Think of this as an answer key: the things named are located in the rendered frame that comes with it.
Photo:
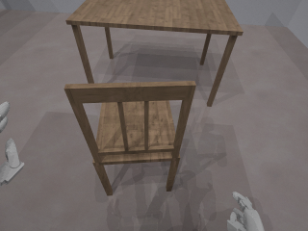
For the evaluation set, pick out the chair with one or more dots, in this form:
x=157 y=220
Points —
x=135 y=123

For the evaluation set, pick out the table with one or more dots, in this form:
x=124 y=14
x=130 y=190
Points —
x=211 y=17

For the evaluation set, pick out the robot left hand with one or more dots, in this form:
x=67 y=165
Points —
x=10 y=168

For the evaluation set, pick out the robot right hand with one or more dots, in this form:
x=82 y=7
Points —
x=248 y=220

